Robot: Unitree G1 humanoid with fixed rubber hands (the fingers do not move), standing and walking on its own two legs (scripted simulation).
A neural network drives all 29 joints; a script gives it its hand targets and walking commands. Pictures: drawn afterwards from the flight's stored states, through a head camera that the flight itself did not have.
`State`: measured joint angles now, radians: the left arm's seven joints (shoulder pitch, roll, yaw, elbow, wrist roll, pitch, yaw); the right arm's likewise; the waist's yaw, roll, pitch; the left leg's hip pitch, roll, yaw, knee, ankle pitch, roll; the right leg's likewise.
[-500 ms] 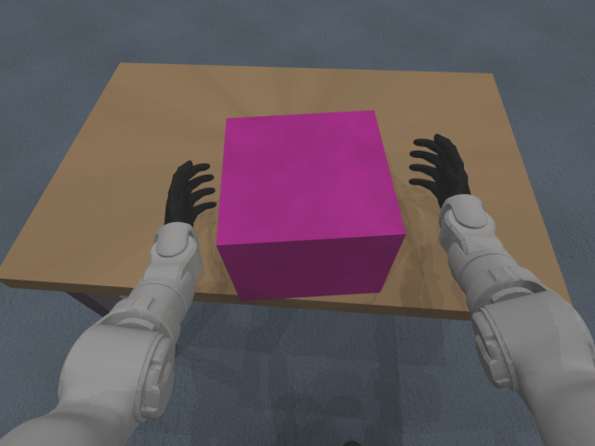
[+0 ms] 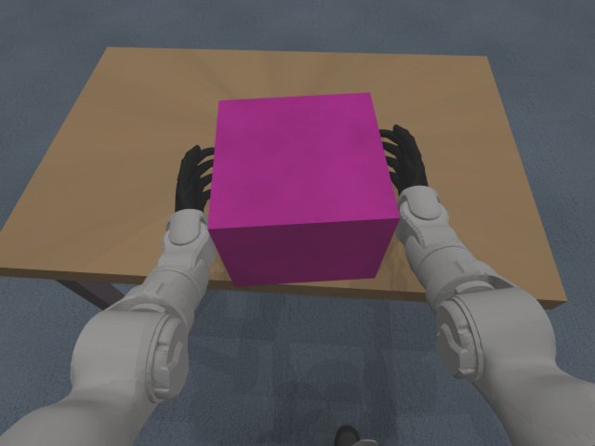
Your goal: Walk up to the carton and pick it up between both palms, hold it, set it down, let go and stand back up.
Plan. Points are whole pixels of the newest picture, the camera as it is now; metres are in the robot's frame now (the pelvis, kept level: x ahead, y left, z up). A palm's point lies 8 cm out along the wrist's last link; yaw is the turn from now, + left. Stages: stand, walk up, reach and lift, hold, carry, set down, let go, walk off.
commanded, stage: reach and lift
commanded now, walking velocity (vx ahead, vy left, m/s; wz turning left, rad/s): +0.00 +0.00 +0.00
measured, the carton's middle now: (299, 192) +0.46 +0.02 +0.03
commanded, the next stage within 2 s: none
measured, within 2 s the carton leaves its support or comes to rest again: neither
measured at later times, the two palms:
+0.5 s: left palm (192, 213) +0.42 +0.17 +0.04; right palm (411, 198) +0.45 -0.13 +0.04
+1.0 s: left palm (192, 214) +0.42 +0.17 +0.04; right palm (411, 198) +0.45 -0.13 +0.05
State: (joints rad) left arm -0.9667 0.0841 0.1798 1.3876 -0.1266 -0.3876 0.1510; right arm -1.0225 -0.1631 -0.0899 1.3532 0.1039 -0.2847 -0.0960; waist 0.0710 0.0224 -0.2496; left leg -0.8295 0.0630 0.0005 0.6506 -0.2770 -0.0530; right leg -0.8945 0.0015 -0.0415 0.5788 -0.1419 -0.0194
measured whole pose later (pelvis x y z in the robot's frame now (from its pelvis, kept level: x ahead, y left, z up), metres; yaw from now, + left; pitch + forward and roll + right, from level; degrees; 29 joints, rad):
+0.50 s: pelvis +0.03 +0.01 +0.03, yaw +0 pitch +17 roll +0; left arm -0.74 -0.05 0.52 1.15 0.29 -0.41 0.10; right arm -0.79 0.01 -0.62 1.15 -0.48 -0.42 -0.03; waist 0.05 0.04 -0.11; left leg -0.47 0.06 0.02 0.38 -0.21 -0.04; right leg -0.54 0.00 -0.03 0.31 -0.07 -0.01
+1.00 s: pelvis +0.03 +0.01 +0.03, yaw +0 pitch +17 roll -1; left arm -0.69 -0.08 0.49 1.05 0.31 -0.38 0.11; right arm -0.77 -0.01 -0.58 1.15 -0.42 -0.43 -0.03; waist 0.05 0.02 -0.09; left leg -0.45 0.06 0.02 0.37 -0.21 -0.04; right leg -0.50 0.00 -0.03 0.28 -0.07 0.00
